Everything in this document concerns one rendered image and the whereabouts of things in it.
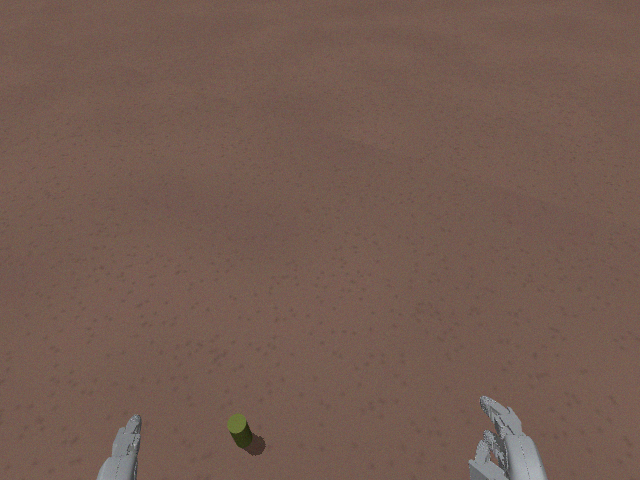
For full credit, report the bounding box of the right robot hand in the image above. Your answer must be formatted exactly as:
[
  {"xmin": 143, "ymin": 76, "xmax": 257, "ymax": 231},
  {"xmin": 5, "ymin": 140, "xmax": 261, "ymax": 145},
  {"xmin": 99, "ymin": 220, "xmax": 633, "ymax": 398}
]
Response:
[{"xmin": 469, "ymin": 396, "xmax": 548, "ymax": 480}]

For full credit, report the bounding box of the can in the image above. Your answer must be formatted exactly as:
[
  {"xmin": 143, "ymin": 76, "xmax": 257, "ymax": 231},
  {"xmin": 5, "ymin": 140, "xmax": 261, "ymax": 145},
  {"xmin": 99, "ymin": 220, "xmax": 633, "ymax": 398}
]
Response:
[{"xmin": 227, "ymin": 414, "xmax": 253, "ymax": 448}]

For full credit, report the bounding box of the left robot hand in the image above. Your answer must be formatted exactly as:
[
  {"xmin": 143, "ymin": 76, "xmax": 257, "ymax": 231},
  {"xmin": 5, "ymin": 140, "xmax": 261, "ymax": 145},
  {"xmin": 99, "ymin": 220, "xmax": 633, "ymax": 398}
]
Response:
[{"xmin": 96, "ymin": 414, "xmax": 142, "ymax": 480}]

